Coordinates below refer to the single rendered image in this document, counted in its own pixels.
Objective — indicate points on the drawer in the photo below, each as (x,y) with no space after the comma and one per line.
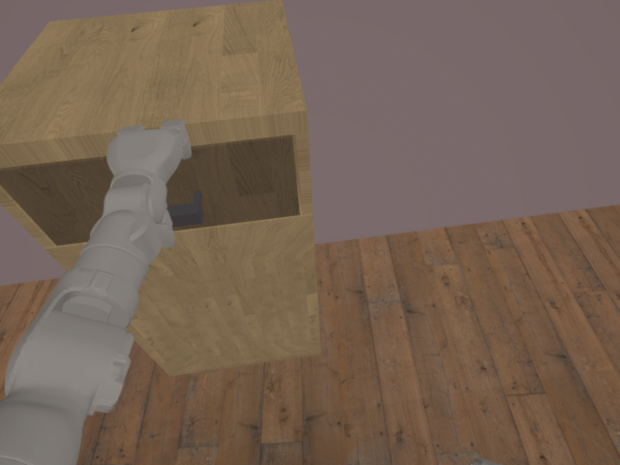
(240,181)

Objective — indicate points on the robot left hand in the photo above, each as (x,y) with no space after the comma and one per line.
(157,150)

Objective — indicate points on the handle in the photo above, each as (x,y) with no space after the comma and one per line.
(188,213)

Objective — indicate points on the left robot upper arm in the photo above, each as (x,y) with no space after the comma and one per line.
(73,367)

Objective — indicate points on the robot left forearm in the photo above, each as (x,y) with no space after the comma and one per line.
(104,283)

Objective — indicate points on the cabinet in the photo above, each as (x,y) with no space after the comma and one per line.
(222,296)

